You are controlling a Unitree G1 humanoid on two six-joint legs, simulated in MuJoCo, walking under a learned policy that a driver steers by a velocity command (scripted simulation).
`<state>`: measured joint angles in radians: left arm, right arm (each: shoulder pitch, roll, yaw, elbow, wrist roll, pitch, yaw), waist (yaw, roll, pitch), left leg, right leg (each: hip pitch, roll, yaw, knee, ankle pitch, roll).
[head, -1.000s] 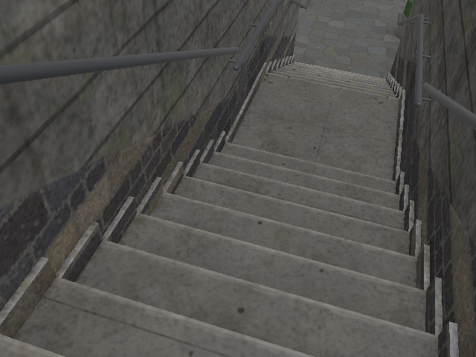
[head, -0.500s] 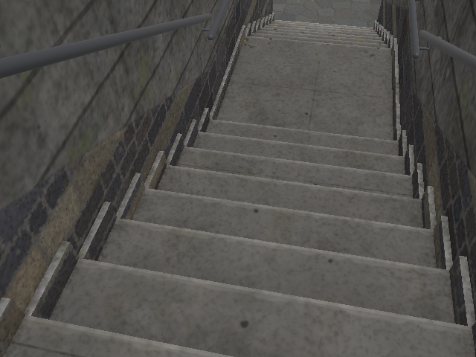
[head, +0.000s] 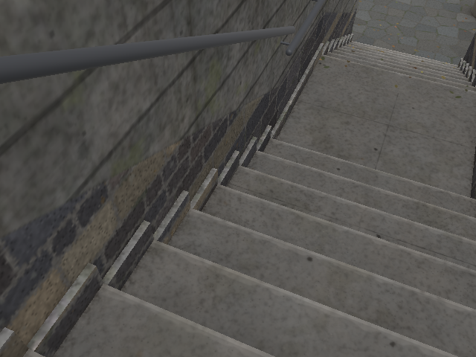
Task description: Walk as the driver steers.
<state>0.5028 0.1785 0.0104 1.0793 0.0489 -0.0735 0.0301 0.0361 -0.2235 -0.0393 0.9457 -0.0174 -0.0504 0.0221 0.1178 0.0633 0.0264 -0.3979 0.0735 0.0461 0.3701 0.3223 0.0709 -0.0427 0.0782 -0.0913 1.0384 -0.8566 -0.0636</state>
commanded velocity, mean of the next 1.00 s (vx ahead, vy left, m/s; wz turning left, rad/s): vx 0.50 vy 0.00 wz -0.34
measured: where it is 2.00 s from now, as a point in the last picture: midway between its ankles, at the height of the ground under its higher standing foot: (343, 307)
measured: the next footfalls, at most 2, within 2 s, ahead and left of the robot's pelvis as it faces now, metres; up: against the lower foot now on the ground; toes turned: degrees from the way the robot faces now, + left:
left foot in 0.02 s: +0.17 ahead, +0.09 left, -0.15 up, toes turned +5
right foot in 0.62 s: +0.44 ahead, -0.13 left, -0.31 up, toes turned -14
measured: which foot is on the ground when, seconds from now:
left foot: up 0.00-0.00, down 0.02-0.64, up 0.66-0.98, down 1.00-1.00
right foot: down 0.00-0.02, up 0.04-0.60, down 0.62-1.00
